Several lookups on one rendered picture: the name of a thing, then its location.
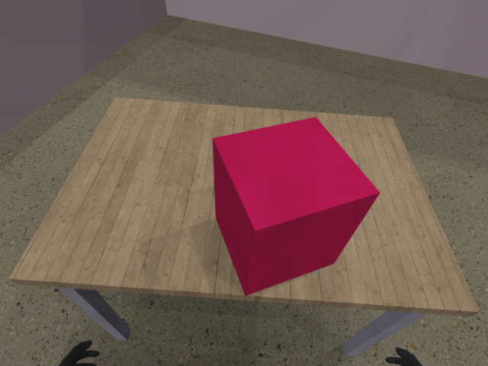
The left robot hand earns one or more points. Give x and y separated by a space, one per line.
78 353

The right robot hand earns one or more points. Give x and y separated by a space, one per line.
407 359

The carton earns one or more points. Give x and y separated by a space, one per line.
288 198

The table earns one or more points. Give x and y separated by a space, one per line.
137 215

